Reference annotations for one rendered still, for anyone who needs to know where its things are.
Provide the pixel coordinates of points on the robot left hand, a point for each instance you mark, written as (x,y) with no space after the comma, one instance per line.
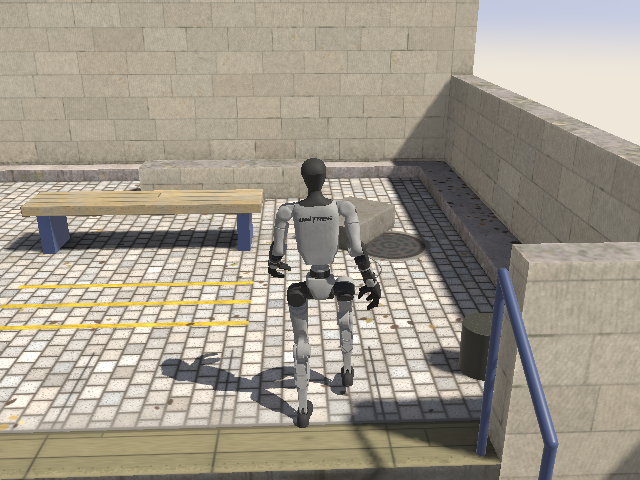
(274,273)

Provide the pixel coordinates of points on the humanoid robot head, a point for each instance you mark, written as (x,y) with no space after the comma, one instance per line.
(313,171)

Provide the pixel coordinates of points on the left robot forearm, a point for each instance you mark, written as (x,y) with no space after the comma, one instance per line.
(274,261)

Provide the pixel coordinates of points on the robot right foot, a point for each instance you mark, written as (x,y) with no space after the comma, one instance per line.
(347,378)

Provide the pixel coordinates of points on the right robot forearm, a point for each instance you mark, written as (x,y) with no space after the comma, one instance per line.
(365,268)

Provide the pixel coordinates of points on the robot right upper arm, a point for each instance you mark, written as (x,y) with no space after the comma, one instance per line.
(348,210)

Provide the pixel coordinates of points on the robot left upper arm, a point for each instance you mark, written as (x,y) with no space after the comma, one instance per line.
(284,214)

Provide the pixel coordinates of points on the robot right hand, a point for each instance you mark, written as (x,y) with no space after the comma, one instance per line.
(375,295)

